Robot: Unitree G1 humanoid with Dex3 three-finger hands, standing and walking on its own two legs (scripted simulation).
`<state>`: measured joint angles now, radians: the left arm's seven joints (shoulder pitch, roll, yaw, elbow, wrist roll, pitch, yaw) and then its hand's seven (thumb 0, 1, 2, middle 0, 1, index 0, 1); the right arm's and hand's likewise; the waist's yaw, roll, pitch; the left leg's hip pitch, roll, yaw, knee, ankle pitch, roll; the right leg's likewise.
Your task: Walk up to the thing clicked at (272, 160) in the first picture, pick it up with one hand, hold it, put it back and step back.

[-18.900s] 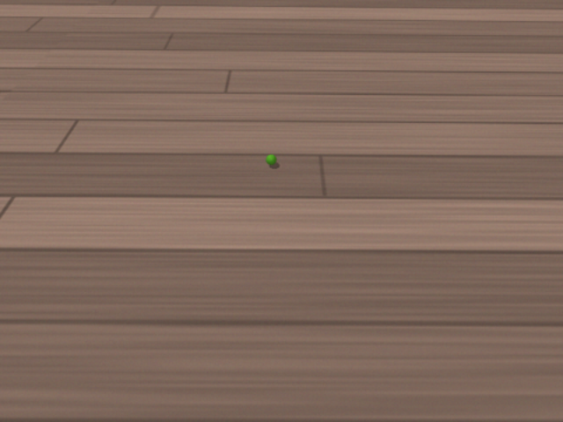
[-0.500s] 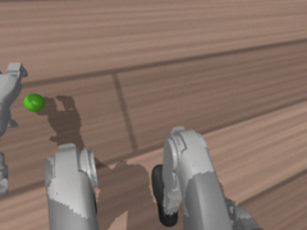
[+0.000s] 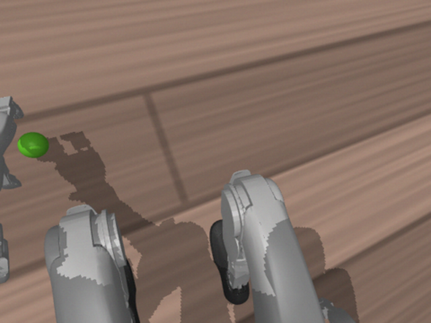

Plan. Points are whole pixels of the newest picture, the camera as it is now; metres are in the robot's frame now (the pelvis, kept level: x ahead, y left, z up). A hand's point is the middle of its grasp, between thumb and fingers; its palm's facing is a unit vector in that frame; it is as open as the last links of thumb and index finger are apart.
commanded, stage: close in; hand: left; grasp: from above
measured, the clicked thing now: (33, 145) +0.47 +0.29 -0.30
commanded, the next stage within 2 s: rest palm in 0.16 s
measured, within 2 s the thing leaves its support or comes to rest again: neither
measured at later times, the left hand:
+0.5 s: hand (17, 143) +0.46 +0.29 -0.22, palm faces -0.46 -0.09 -0.88, open 14.0 cm
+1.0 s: hand (25, 146) +0.46 +0.29 -0.26, palm faces -0.45 -0.12 -0.89, open 14.2 cm
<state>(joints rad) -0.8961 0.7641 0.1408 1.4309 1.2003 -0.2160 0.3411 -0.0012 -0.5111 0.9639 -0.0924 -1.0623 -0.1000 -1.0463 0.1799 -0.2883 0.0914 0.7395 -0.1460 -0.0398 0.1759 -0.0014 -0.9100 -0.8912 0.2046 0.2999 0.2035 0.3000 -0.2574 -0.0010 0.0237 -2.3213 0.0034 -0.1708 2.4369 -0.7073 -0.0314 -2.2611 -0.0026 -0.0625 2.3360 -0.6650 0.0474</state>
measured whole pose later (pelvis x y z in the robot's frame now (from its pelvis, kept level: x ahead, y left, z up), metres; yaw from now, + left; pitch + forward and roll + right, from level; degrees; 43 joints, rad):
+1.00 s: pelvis +0.00 +0.01 -0.03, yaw -4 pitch +30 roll -12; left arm -1.01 0.92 0.16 1.72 1.33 -0.26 0.62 0.00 -0.52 0.99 -0.09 -0.99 -0.07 -0.99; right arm 0.10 -0.32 0.20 0.74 -0.27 -0.18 0.24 0.00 -0.90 -0.89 0.20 0.30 0.20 0.30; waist -0.35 -0.09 0.10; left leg -2.35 0.00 -0.24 2.56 -0.75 -0.04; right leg -2.27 0.02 -0.11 2.40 -0.67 0.06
